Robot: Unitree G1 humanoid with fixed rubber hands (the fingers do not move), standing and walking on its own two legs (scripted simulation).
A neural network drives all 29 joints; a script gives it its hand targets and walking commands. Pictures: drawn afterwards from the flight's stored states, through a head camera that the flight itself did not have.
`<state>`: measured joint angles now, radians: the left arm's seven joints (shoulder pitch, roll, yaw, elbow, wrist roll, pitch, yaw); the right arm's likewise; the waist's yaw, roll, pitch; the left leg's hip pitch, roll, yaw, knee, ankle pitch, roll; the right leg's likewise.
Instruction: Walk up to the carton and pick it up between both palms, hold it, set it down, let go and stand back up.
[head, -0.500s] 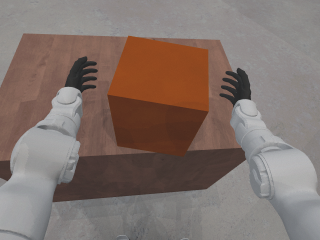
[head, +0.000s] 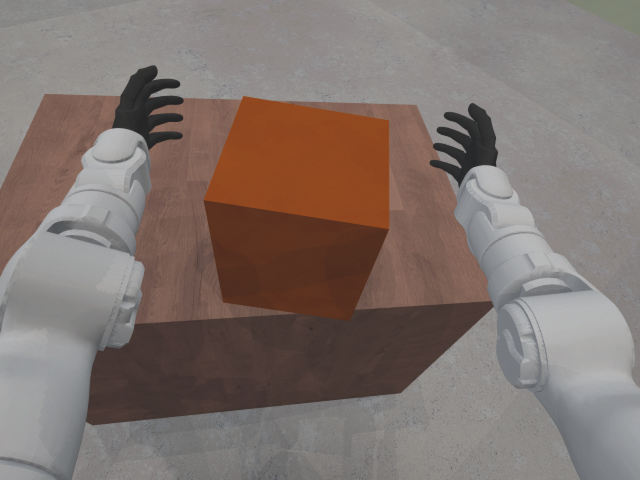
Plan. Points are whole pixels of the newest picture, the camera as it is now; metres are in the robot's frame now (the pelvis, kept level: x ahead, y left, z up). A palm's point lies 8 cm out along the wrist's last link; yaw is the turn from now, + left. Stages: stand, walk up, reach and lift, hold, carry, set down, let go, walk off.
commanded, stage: set down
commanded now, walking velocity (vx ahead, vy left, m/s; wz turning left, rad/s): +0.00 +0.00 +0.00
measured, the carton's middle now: (300, 217) +0.49 -0.01 +0.00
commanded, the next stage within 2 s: none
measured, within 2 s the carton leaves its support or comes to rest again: neither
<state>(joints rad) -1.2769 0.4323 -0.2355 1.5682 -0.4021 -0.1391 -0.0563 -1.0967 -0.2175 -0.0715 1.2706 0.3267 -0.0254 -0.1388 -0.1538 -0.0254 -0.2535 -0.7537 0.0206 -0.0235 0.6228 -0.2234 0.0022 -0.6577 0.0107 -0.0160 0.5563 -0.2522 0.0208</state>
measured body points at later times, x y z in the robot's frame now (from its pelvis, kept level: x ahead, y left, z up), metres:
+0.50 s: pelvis +0.01 +0.00 +0.02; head +0.05 +0.03 +0.46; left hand +0.51 +0.20 +0.17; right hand +0.45 -0.21 +0.17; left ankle +0.03 +0.11 -0.72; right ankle -0.01 -0.14 -0.72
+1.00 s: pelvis -0.01 +0.00 +0.02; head +0.02 +0.03 +0.46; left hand +0.45 +0.22 +0.11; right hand +0.40 -0.19 +0.11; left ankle +0.03 +0.11 -0.72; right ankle -0.01 -0.14 -0.72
